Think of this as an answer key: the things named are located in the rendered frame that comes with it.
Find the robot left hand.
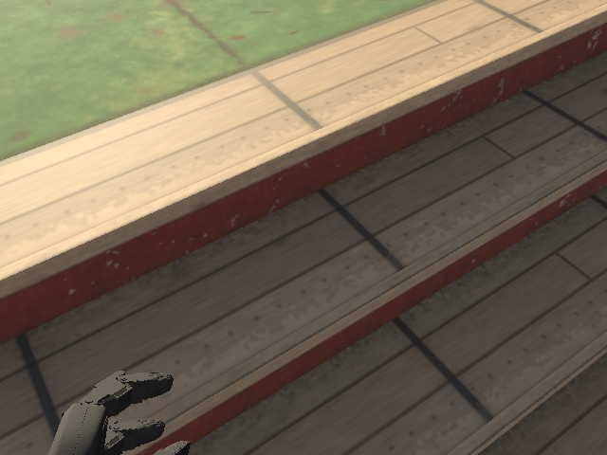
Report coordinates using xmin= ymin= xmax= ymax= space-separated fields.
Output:
xmin=48 ymin=371 xmax=191 ymax=455

